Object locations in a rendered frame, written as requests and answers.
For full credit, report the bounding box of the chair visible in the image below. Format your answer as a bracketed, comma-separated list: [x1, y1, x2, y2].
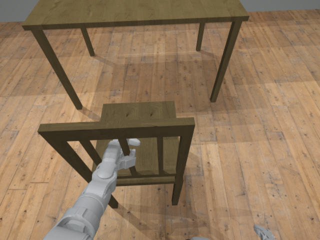
[37, 101, 195, 209]

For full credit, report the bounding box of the robot right hand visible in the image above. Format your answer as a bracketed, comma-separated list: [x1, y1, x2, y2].
[253, 224, 277, 240]

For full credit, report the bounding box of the robot left upper arm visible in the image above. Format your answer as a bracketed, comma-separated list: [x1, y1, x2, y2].
[45, 226, 94, 240]

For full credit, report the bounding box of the robot left forearm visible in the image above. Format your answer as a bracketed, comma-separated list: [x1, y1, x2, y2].
[42, 161, 118, 240]

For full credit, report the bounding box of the robot left hand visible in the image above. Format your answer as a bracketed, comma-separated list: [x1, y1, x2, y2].
[102, 138, 141, 170]

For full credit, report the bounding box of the table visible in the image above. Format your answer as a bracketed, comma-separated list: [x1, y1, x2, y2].
[21, 0, 250, 110]

